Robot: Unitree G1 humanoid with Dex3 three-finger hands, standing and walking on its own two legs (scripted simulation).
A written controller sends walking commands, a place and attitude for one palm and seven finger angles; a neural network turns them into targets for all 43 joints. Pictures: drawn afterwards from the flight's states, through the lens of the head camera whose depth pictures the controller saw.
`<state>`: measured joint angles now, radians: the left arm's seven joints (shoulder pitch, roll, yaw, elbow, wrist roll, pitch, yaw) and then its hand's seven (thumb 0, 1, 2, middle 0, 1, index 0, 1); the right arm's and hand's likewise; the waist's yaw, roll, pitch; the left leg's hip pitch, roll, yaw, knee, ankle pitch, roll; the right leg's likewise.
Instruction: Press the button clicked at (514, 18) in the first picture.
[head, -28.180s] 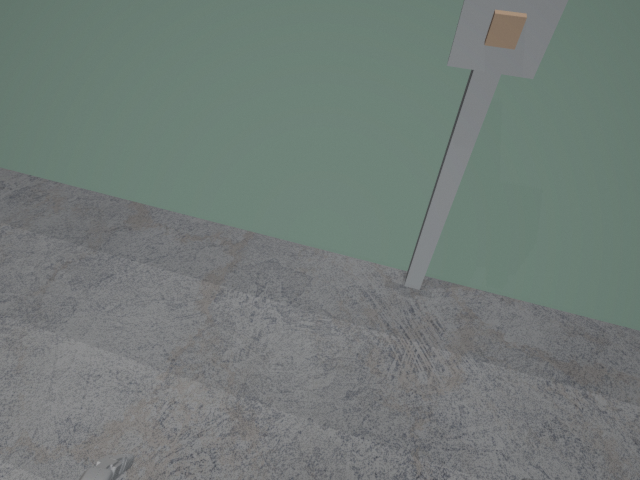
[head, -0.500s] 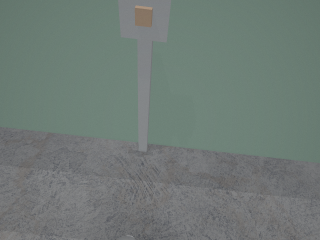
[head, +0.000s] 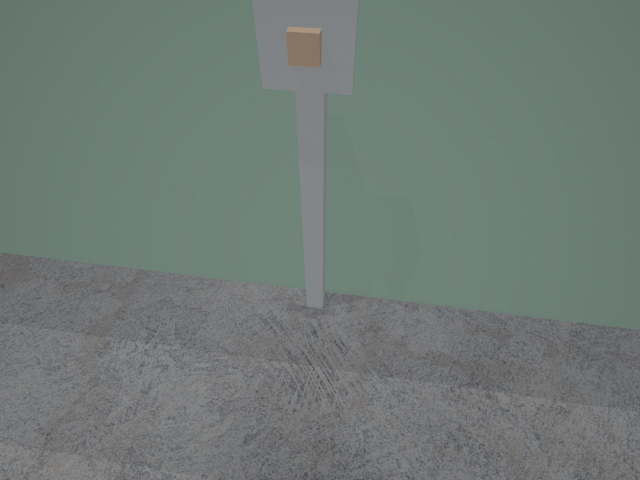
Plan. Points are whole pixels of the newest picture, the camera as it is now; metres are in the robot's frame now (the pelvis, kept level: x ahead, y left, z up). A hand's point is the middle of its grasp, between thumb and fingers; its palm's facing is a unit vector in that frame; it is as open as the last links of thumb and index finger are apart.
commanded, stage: let the arm hang, fingers relaxed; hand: left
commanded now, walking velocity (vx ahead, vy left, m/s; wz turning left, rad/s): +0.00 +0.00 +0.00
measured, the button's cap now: (304, 46) +0.77 +0.08 +0.18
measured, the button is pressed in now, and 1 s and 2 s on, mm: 0 0 0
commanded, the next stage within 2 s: stand and wait in 0.28 s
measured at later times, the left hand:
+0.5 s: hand out of the picture +0.10 +0.20 -0.16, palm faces -0.01 -0.96 -0.30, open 7.3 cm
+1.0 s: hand out of the picture +0.12 +0.20 -0.16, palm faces -0.03 -0.95 -0.31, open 7.3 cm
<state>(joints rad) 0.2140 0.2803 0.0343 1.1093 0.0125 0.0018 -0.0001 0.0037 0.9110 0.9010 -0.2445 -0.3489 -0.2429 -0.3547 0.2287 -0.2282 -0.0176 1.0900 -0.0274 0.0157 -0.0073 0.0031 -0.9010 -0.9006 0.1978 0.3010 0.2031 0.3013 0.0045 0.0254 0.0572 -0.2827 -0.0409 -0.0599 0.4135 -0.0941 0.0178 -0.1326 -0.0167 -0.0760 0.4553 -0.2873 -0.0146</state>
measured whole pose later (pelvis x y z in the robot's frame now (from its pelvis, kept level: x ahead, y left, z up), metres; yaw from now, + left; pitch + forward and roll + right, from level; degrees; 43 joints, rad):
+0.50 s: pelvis +0.03 -0.03 +0.00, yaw -1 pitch -2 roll +0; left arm 0.14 0.27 0.03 1.12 0.01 -0.01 0.01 0.00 0.91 0.90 -0.21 -0.30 -0.20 -0.30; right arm 0.12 -0.29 -0.02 1.11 -0.02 0.00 -0.02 0.00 -0.90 -0.90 0.20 0.30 0.20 0.30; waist -0.01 0.01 0.08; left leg -0.21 0.00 -0.06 0.38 -0.13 -0.02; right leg -0.04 0.02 -0.07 0.36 -0.29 -0.04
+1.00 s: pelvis +0.05 -0.03 +0.01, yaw -2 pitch -2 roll +0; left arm 0.13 0.29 0.02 1.12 0.01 -0.01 0.01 0.00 0.91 0.90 -0.20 -0.30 -0.20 -0.30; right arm 0.11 -0.30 -0.01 1.12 -0.01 0.01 -0.02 0.00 -0.90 -0.90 0.20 0.30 0.20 0.30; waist -0.01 0.01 0.08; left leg -0.18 0.00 -0.04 0.36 -0.15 -0.02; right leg -0.01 0.02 -0.05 0.32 -0.28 -0.04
